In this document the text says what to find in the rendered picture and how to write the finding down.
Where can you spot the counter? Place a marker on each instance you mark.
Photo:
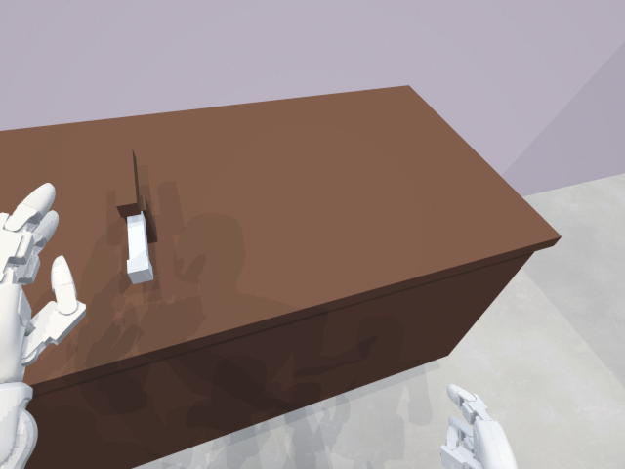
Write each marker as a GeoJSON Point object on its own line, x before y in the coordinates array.
{"type": "Point", "coordinates": [300, 248]}

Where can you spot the right robot hand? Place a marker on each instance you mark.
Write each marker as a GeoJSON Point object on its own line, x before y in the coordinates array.
{"type": "Point", "coordinates": [485, 446]}

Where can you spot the left robot forearm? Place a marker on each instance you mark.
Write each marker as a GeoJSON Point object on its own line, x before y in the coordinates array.
{"type": "Point", "coordinates": [18, 429]}

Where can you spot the left robot hand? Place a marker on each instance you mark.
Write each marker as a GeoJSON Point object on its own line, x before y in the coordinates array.
{"type": "Point", "coordinates": [22, 237]}

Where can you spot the tap lever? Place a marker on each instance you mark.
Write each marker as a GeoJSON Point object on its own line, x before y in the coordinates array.
{"type": "Point", "coordinates": [138, 267]}

